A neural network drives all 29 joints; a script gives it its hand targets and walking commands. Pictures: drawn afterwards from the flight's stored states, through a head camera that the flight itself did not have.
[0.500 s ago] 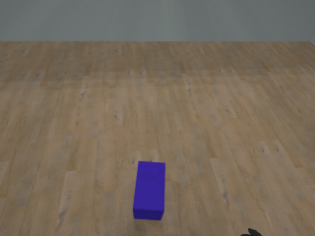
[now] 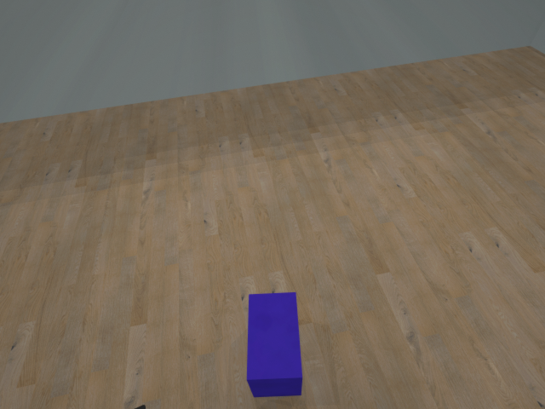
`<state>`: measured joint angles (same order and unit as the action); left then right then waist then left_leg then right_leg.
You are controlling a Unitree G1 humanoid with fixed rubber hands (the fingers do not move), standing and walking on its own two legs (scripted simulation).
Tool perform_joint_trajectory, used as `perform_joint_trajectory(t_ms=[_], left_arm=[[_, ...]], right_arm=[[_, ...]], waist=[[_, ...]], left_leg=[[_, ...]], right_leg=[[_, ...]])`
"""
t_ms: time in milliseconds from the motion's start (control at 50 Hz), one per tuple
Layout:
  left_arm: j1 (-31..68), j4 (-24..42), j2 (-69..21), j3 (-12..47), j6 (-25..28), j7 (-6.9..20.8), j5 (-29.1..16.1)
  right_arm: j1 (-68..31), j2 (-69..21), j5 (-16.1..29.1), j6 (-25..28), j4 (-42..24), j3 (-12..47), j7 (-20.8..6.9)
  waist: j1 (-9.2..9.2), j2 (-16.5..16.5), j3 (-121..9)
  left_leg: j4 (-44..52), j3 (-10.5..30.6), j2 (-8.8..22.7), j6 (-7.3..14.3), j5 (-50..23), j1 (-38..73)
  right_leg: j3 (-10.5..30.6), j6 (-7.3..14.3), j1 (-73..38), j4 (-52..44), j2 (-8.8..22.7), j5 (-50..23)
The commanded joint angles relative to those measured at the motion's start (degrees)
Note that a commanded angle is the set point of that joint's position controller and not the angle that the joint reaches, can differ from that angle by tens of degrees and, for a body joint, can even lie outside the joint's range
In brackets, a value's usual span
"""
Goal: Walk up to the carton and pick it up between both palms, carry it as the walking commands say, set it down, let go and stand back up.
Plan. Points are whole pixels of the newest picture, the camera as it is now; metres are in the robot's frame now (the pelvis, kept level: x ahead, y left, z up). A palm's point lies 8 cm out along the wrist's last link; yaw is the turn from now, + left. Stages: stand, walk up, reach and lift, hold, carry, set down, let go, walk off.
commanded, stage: walk up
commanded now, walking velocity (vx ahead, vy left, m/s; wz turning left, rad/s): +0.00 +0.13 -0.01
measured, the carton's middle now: (274, 344) +0.44 +0.05 -0.65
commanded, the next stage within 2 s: none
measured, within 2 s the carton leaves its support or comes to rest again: neither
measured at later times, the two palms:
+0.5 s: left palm out of the picture +0.05 +0.36 -0.12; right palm out of the picture +0.06 -0.13 -0.08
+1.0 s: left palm out of the picture +0.00 +0.45 -0.15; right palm out of the picture +0.01 -0.04 -0.10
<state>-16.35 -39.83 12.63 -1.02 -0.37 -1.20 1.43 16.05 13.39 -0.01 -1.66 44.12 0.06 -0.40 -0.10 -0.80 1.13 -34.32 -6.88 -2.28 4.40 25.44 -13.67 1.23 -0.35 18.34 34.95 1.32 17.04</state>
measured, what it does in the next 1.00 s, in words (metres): steps to the left: left foot, then right foot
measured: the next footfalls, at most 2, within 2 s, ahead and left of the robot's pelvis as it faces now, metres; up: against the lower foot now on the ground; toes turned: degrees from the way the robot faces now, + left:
left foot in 0.26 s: +0.02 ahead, +0.15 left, +0.00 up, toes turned +6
right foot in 0.82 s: -0.01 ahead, +0.02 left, +0.00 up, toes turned +2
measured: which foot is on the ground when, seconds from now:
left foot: up 0.00-0.24, down 0.26-0.80, up 0.82-0.90, down 0.92-1.00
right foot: down 0.00-0.26, up 0.28-0.80, down 0.82-0.94, up 0.96-1.00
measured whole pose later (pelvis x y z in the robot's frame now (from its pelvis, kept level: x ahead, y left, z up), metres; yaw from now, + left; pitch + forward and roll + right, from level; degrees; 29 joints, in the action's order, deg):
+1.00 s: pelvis -0.06 +0.21 +0.00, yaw +0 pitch -2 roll -6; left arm -17.9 -42.5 13.3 -1.2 -4.5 -1.0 1.1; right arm 15.8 11.2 0.0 -2.5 44.4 0.1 0.1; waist 0.0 0.5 3.7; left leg -38.5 -1.7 -2.5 6.5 19.6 -16.9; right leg 0.5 -3.0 14.0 35.2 -1.3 20.6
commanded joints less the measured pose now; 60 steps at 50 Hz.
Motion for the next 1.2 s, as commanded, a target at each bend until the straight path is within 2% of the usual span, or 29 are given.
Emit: perform_joint_trajectory(t_ms=[0,80,180,200,220,260,320,420,520,600,680,720,740,760,780,800,820,840,860,880,900,980,1020,1060,1100,1120,1140,1160,1180], left_arm=[[-6.9,-0.9,14.5,-4.0,0.0,-1.9,0.2],[-2.6,0.4,15.2,-4.4,-1.3,-2.4,0.0],[7.2,1.5,11.8,-4.4,-2.2,-0.5,0.4],[3.1,0.9,6.6,-3.1,-2.3,0.1,0.1],[-0.2,1.2,3.2,-1.9,-2.9,0.3,0.1],[-1.6,0.4,4.7,-2.8,-3.7,0.5,-0.5],[-1.7,-1.8,5.9,-2.9,-4.0,1.3,-1.0],[-3.9,-3.4,5.3,-2.6,-4.3,1.1,-1.2],[-4.4,-3.3,6.0,-2.8,-5.0,0.9,-1.0],[-6.9,-3.8,6.9,-3.2,-5.1,0.6,-0.9],[-15.4,-5.8,8.8,-3.6,-4.6,-0.2,-0.6],[-28.2,-9.7,10.7,-4.1,-3.8,-1.3,-0.6],[-26.5,-10.0,11.6,-3.7,-3.4,-2.1,-0.7],[-13.2,-6.5,12.6,-4.1,-2.8,-2.4,-0.6],[2.0,-2.0,9.5,-2.7,-2.1,-2.4,-1.1],[10.2,0.6,7.8,-2.8,-1.9,-1.8,-1.4],[9.0,0.4,7.3,-3.7,-1.9,-1.5,-1.5],[9.5,-0.8,8.2,-3.6,-1.4,-1.2,-0.8],[7.4,-1.4,7.2,-3.4,-2.1,-0.8,-1.0],[2.7,-1.0,4.4,-2.5,-2.3,0.1,-0.6],[-2.5,-1.3,2.7,-1.6,-2.9,0.6,-0.1],[-6.3,-4.0,7.4,-2.8,-4.5,1.4,-0.5],[-13.1,-5.7,8.7,-3.0,-4.5,1.3,-0.1],[-20.1,-7.2,10.5,-3.7,-3.6,0.6,0.0],[-32.2,-9.3,11.8,-4.9,-1.9,-1.4,-0.3],[-32.9,-9.8,12.0,-4.5,-1.0,-2.4,-0.8],[-20.6,-7.2,12.0,-4.4,0.2,-3.2,-2.1],[-8.2,-4.0,10.7,-3.7,0.6,-3.4,-0.5],[-0.1,-2.5,10.6,-3.6,0.2,-1.8,-0.4]], right_arm=[[-3.9,5.6,-0.7,-1.3,-4.1,-3.2,-1.0],[-5.8,5.4,-1.3,-2.8,-5.4,-2.6,-1.5],[5.3,3.7,-0.2,-1.3,-1.5,-1.9,-0.8],[7.9,7.0,-0.4,0.0,-0.3,-2.3,-0.3],[8.9,14.6,-1.4,1.4,-1.5,-4.4,0.3],[1.4,11.9,-1.9,1.4,-2.4,-3.7,0.4],[-0.8,7.6,-1.9,1.9,-1.8,-2.7,1.1],[2.8,6.5,-1.0,2.1,-0.8,-2.1,2.0],[2.4,6.8,-0.7,1.6,-0.8,-2.3,2.2],[-0.8,7.6,-0.7,1.1,-2.0,-2.8,2.0],[-6.2,9.3,-0.7,-0.4,-4.0,-4.1,1.5],[-12.4,10.3,-0.8,-1.3,-6.0,-5.4,1.3],[-10.0,7.2,-0.6,-1.2,-5.1,-5.1,1.0],[-3.8,2.0,-0.7,-0.9,-4.2,-4.3,0.7],[0.6,3.0,-0.7,-1.1,-3.6,-4.4,0.4],[5.4,2.7,-0.7,-0.5,-1.9,-4.7,0.6],[4.6,2.3,0.1,0.3,-2.2,-4.4,1.0],[6.0,1.3,-0.3,0.1,-0.7,-2.5,0.3],[10.5,3.8,-0.8,0.4,1.1,-2.5,0.1],[11.8,8.2,-1.3,1.0,0.9,-2.9,0.4],[8.2,11.2,-1.5,1.1,-0.2,-2.7,0.6],[-0.9,7.4,-1.9,1.1,-1.8,-1.6,1.6],[-6.6,8.2,-1.5,0.6,-3.8,-2.4,1.9],[-11.0,10.0,-0.8,-0.2,-5.0,-3.2,1.8],[-14.7,11.4,-0.4,-0.8,-5.8,-4.6,1.4],[-13.7,10.7,0.1,-0.7,-5.3,-5.4,1.4],[-9.1,7.6,0.1,-0.2,-4.7,-5.6,1.2],[-2.1,5.7,0.4,0.0,-4.5,-5.0,0.8],[8.2,6.5,0.9,0.1,-2.8,-5.7,0.7]], waist=[[-4.77,10.7,-4.6],[-3.48,10.5,-1.9],[4.39,17.1,-2.7],[3.97,6.6,-2.7],[2.73,-7.9,-1.9],[-0.91,-4.9,1.8],[-0.42,-4.4,3.9],[0.01,-3.9,-3.1],[-0.03,-3.7,-3.4],[-1.52,-5.1,-2.2],[-4.70,-9.9,-2.9],[-11.21,-7.0,-3.1],[-10.51,10.1,-4.0],[-5.33,28.0,-2.9],[2.47,17.4,0.6],[6.24,16.5,0.0],[4.71,13.9,-2.9],[5.54,12.8,-2.0],[5.90,6.4,-0.6],[4.28,-5.9,-1.4],[1.32,-13.5,0.1],[-1.49,-7.6,7.8],[-4.70,-12.3,7.5],[-6.99,-12.8,4.2],[-11.32,-11.1,-1.1],[-12.67,0.6,-4.1],[-8.91,23.8,-4.3],[-2.45,19.1,-6.1],[3.75,16.5,-7.7]], left_leg=[[-11.9,6.4,1.5,-5.0,6.0,-14.1],[-20.3,7.9,3.9,-5.4,5.4,-14.5],[7.6,4.8,3.1,-3.9,-10.9,10.8],[17.9,12.8,10.6,-3.2,-11.2,13.3],[22.5,33.8,27.9,-2.2,-18.7,11.9],[23.8,26.4,23.9,-0.6,-17.1,0.6],[21.8,16.5,15.8,-6.9,-20.0,1.7],[15.9,13.4,15.9,-9.9,-44.2,11.6],[16.9,14.1,16.6,-10.8,-39.2,11.0],[20.3,12.5,15.4,-15.0,-38.8,7.0],[21.0,6.7,11.1,-22.5,-49.9,5.0],[11.8,4.3,7.9,-25.9,-50.6,-6.2],[-5.5,1.6,2.8,-23.5,-28.8,-8.5],[-28.7,10.8,4.0,-13.9,2.5,-14.6],[-27.3,18.5,5.6,-7.7,4.7,-8.7],[-21.1,18.8,5.9,-4.0,4.4,0.3],[-10.6,14.6,4.5,-2.8,4.2,1.4],[1.0,13.5,4.1,-4.5,-3.3,5.8],[9.1,15.8,7.9,-3.8,-7.7,9.8],[17.7,26.5,15.9,-3.2,-16.9,11.6],[21.8,31.8,21.0,-3.9,-24.6,6.5],[32.2,25.2,13.2,-16.0,5.6,-7.8],[36.4,15.5,8.7,-26.1,-3.9,-10.1],[29.8,6.9,5.5,-30.8,-29.9,-3.8],[10.5,4.0,4.8,-30.0,-61.9,-1.9],[-6.5,0.6,1.3,-27.9,-55.3,-4.7],[-29.6,12.8,5.0,-15.3,-2.6,-12.3],[-33.0,20.2,6.8,-9.3,8.1,-11.2],[-27.3,25.2,10.8,-2.2,12.7,2.5]], right_leg=[[21.3,10.4,-18.2,-12.7,21.8,-40.4],[17.9,9.8,-7.6,-14.6,20.8,-26.4],[3.6,2.8,7.9,-11.7,8.1,-6.4],[-1.4,0.2,9.4,-3.5,1.3,2.3],[-2.7,-2.8,16.6,8.1,-2.4,13.0],[5.7,-2.4,8.2,12.7,0.7,12.7],[3.8,-1.6,6.7,14.6,0.9,4.6],[1.9,-1.8,6.3,15.9,-0.6,2.8],[1.6,-1.6,7.4,18.1,-0.9,2.6],[-1.1,-1.3,3.2,14.8,-1.7,4.3],[-7.8,-0.5,-7.6,0.3,-3.9,10.0],[-8.9,3.3,-22.1,-15.3,-2.7,9.0],[-2.9,5.3,-21.8,-22.5,3.0,0.3],[21.1,9.1,-9.9,-19.5,18.5,-3.7],[19.8,10.2,3.2,-19.4,17.0,-3.1],[13.2,8.1,8.7,-18.3,12.8,-1.9],[8.1,7.0,1.3,-15.6,9.5,-11.3],[7.0,5.2,4.4,-17.0,9.0,-5.1],[4.6,2.7,6.5,-9.5,5.5,1.2],[0.9,-0.1,10.8,3.1,-1.1,7.8],[0.0,-1.5,10.3,8.9,-3.9,14.0],[3.1,-1.2,2.5,15.4,-1.8,4.4],[-4.0,-0.7,-5.5,10.5,-3.2,4.6],[-9.9,-1.0,-10.0,2.7,-5.2,8.5],[-9.9,1.8,-19.6,-13.8,-4.7,9.9],[-7.8,3.5,-24.2,-24.4,-1.3,0.9],[10.3,5.0,-17.6,-20.6,12.6,-14.1],[17.5,7.7,-8.0,-13.2,18.4,-17.9],[17.1,7.6,5.9,-11.2,17.0,6.9]])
